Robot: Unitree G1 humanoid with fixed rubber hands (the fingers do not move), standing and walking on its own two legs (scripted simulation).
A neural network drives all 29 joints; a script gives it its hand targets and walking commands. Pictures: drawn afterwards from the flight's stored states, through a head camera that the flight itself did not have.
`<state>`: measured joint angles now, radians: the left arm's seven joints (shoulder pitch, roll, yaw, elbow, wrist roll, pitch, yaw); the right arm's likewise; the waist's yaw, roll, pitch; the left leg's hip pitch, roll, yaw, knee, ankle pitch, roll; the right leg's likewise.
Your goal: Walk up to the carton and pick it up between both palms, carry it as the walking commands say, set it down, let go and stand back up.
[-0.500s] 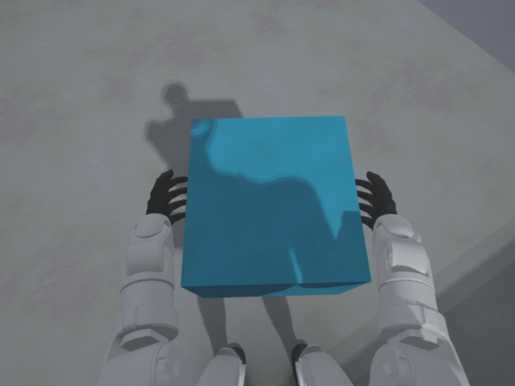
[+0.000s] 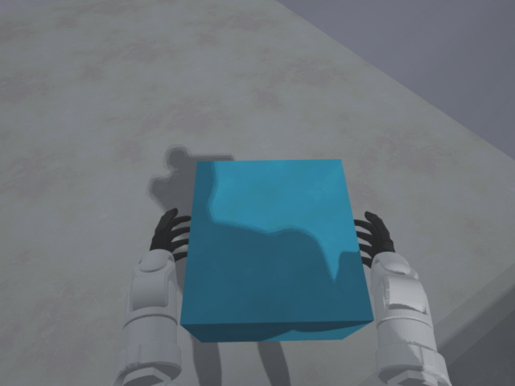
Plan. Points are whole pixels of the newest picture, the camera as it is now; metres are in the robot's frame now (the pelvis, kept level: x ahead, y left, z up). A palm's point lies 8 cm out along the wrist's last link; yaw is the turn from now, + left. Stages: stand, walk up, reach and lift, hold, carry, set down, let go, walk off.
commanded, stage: reach and lift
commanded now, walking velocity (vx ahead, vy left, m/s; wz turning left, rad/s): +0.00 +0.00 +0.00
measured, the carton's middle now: (270, 251) +0.36 +0.00 -0.07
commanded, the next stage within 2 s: hold in 1.22 s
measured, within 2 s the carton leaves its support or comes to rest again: neither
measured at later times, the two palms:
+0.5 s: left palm (148, 252) +0.29 +0.18 +0.06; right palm (393, 252) +0.29 -0.18 +0.06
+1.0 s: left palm (145, 254) +0.29 +0.18 +0.06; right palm (391, 251) +0.29 -0.17 +0.06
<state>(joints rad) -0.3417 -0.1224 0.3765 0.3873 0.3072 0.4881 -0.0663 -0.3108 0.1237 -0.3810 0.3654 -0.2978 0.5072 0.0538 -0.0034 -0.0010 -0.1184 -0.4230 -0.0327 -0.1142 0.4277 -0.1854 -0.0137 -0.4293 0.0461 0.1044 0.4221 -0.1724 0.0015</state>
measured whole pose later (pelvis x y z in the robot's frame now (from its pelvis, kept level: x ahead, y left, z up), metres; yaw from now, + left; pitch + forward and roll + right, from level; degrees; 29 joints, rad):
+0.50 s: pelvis +0.01 +0.01 +0.01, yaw +0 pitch -4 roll +0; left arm -0.24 -0.13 0.30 0.23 0.28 0.68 -0.04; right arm -0.24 0.11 -0.30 0.24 -0.29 0.70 0.06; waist -0.01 0.00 -0.05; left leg -0.05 -0.03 -0.11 0.29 -0.16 0.00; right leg -0.06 0.03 0.11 0.29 -0.16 0.00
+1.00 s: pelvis +0.01 +0.00 +0.01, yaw +0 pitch -5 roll +0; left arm -0.24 -0.14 0.30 0.19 0.32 0.71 -0.05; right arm -0.24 0.13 -0.30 0.20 -0.31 0.72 0.06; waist 0.01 0.00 -0.01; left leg -0.01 -0.03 -0.10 0.25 -0.15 0.00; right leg -0.02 0.03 0.11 0.26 -0.14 0.00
